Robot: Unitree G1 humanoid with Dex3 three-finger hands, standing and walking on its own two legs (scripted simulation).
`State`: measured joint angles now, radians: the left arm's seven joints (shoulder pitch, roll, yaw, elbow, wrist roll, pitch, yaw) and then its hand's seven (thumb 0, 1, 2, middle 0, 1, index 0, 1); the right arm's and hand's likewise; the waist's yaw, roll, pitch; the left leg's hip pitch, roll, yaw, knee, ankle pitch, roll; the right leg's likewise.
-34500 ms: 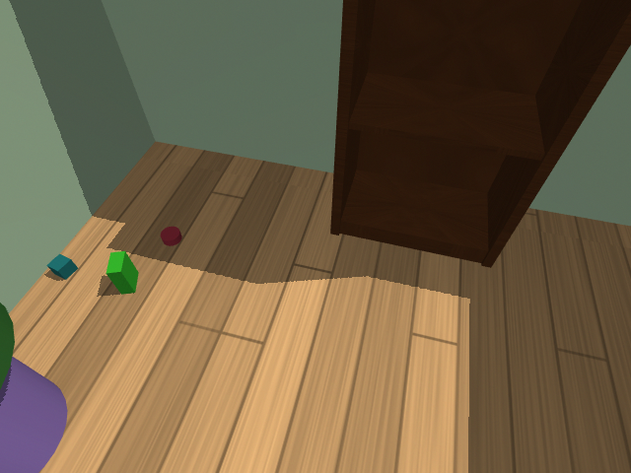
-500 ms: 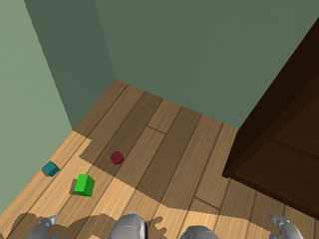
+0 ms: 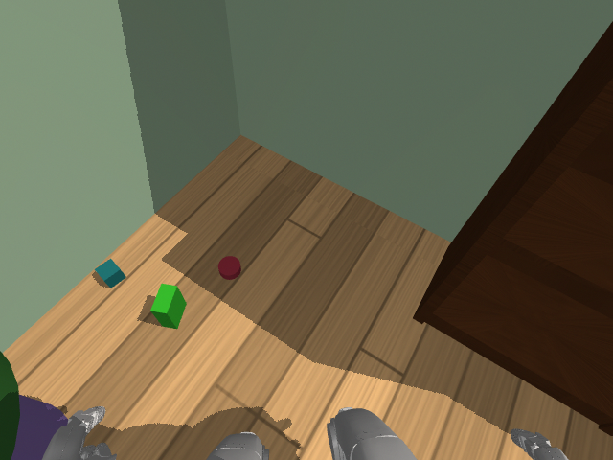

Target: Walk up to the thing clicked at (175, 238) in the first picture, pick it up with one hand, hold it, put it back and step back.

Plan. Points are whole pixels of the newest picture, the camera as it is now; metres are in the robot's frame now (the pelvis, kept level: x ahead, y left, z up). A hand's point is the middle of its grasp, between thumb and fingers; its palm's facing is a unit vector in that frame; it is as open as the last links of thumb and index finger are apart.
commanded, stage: step back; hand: left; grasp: from above
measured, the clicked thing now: (229, 267) +0.73 +0.25 -0.75
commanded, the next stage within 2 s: none
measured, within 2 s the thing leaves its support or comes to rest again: neither
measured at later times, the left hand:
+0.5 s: hand out of the picture -0.07 +0.25 -0.14, palm faces +0.04 -0.90 -0.44, open 7.4 cm
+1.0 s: hand out of the picture -0.29 +0.21 -0.14, palm faces +0.03 -0.90 -0.43, open 7.4 cm
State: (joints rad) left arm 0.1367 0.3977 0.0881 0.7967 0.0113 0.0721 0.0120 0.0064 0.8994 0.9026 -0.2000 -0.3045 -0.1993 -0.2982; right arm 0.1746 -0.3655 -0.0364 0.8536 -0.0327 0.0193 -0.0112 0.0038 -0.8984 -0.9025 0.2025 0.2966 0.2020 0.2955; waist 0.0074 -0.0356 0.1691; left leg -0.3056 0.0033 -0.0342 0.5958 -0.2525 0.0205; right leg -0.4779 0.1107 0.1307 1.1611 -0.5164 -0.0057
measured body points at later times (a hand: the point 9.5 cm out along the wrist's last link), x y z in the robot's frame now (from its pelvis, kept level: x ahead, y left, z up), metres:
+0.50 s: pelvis -0.18 -0.03 -0.01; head -0.12 -0.04 +0.43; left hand -0.07 +0.29 -0.11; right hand -0.09 -0.36 -0.14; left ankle -0.20 +0.09 -0.73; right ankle -0.10 -0.16 -0.73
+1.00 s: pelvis -0.33 -0.06 +0.00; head -0.31 -0.08 +0.45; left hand -0.29 +0.26 -0.11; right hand -0.23 -0.38 -0.13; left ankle -0.31 +0.08 -0.68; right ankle -0.32 -0.18 -0.73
